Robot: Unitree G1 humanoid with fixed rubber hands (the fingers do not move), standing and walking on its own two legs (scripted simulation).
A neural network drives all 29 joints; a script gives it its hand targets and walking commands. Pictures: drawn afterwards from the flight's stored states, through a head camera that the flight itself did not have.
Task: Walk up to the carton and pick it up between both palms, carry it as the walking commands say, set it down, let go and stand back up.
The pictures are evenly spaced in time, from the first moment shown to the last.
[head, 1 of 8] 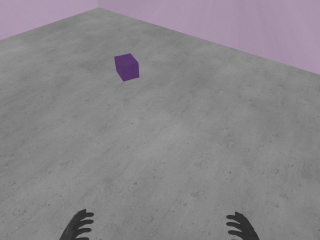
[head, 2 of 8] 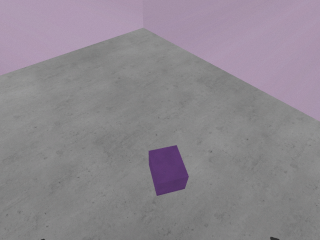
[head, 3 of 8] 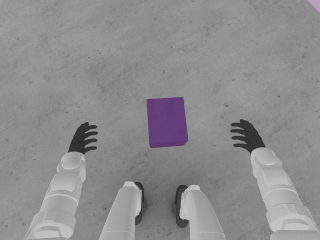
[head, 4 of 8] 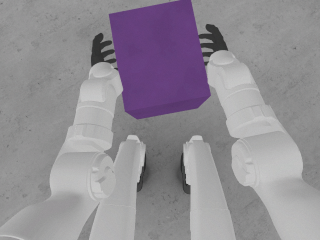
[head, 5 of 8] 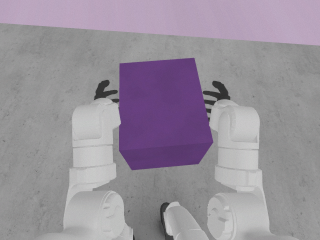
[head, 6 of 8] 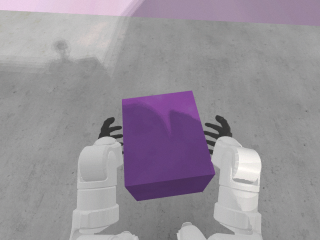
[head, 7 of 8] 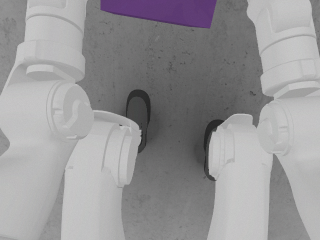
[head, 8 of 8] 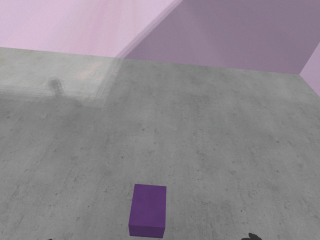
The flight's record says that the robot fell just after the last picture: no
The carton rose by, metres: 0.72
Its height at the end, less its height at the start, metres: +0.00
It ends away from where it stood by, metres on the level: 1.28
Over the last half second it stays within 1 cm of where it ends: yes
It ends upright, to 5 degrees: yes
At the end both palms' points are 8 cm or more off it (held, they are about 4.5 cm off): yes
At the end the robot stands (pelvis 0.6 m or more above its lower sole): yes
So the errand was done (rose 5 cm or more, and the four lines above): yes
